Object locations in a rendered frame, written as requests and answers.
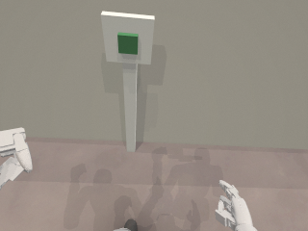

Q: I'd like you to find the button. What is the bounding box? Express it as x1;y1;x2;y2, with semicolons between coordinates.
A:
117;32;139;55

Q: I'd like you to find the left robot hand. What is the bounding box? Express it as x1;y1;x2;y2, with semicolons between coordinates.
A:
0;127;33;191

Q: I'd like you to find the right robot hand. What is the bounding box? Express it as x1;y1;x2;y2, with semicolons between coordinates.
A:
215;180;253;231

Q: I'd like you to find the left robot foot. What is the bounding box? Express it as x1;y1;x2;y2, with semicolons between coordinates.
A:
124;218;138;231

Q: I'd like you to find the panel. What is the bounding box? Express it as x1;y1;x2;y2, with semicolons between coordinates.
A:
100;11;155;152

